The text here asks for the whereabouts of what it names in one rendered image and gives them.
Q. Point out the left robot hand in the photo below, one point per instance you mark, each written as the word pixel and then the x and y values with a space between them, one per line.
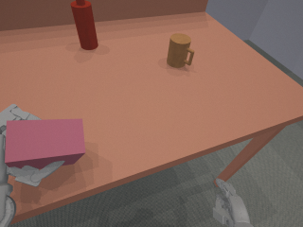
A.
pixel 28 174

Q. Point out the sponge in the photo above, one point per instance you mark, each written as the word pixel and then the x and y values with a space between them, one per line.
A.
pixel 41 142

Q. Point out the left robot forearm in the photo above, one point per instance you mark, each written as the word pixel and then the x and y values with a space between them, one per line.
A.
pixel 7 205

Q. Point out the right robot hand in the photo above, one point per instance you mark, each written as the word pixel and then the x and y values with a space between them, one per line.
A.
pixel 232 210

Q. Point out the table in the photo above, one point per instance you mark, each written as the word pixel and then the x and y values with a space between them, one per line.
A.
pixel 139 115

